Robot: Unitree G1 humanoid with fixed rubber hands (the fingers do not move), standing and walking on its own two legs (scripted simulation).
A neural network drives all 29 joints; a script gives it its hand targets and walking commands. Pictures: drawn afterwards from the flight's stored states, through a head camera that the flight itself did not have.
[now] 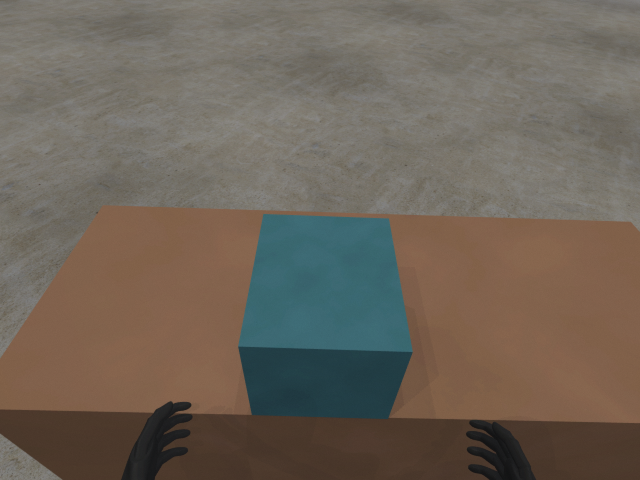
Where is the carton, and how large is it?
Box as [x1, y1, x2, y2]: [238, 214, 412, 418]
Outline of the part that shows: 263,214 238,344 252,414 387,418 412,352 388,218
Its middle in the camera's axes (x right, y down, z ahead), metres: +0.01 +0.12 +0.63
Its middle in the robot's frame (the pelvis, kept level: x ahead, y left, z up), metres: +0.41 +0.00 -0.04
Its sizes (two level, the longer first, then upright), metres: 0.253 0.212 0.196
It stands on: a pedestal, 0.64 m high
